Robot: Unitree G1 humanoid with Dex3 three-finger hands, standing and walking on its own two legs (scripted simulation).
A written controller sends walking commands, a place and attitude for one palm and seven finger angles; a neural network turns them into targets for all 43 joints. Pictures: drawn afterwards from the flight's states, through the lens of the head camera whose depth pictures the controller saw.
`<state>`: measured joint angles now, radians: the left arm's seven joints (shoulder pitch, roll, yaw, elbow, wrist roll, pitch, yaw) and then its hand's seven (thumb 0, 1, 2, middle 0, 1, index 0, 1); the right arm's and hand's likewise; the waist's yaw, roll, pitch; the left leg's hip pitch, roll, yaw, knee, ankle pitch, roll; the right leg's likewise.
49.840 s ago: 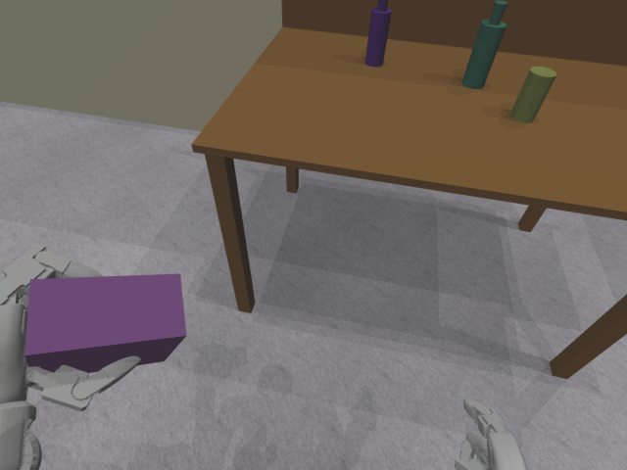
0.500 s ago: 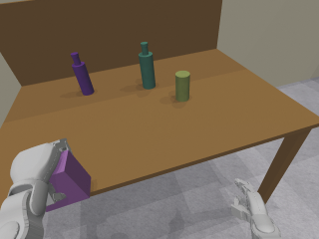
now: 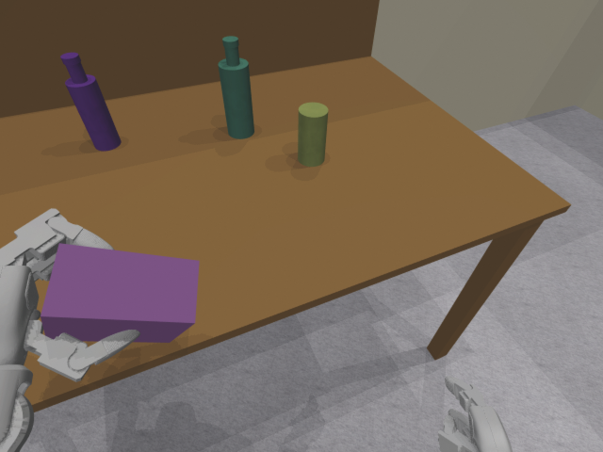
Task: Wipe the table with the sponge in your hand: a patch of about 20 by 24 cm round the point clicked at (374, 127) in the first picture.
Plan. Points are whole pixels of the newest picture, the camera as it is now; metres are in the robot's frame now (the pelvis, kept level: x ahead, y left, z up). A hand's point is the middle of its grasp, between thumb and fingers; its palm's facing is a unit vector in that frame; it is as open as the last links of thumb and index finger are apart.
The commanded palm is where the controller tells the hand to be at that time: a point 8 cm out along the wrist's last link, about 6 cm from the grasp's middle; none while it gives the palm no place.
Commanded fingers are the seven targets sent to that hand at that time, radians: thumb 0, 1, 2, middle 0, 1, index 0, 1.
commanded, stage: step back with the hand held close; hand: left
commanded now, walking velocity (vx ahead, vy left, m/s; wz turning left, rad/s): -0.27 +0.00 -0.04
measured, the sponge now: (143, 302) +0.23 +0.19 +0.15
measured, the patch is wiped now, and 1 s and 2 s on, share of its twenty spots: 0.90 0.90 0.90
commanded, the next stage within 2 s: stop stepping back and stand still in 1.28 s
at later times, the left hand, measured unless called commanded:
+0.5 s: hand (0, 332) +0.17 +0.28 +0.18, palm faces +0.39 -0.81 -0.43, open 10.4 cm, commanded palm +0.12 +0.31 +0.20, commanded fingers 0.00 0.10 1.30 -1.20 -1.60 -1.20 -1.60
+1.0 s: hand out of the picture +0.11 +0.29 +0.18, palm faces +0.39 -0.82 -0.41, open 10.4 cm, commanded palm +0.05 +0.32 +0.20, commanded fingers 0.00 0.10 1.30 -1.20 -1.60 -1.20 -1.60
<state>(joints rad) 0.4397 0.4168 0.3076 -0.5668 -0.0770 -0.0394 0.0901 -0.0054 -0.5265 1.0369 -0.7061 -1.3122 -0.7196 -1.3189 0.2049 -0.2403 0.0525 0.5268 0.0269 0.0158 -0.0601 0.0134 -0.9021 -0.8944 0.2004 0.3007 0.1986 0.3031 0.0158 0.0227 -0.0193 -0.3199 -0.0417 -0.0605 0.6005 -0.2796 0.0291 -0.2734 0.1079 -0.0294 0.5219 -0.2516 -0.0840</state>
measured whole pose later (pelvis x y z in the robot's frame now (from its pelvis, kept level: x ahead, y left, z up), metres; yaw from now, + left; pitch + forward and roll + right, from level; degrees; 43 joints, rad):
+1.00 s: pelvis -0.12 +0.04 -0.01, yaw -2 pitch +1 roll -4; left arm 0.43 0.44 0.44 -0.63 -0.04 -0.15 0.13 -0.01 -0.53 1.04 -0.71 -1.31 -0.72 -1.32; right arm 0.21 -0.19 -0.01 0.59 0.00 -0.08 -0.04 0.02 -0.90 -0.89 0.20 0.30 0.20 0.30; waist 0.01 -0.01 0.03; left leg -0.53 0.00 0.02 0.58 -0.08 0.08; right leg -0.44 0.10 0.04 0.96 -0.47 -0.01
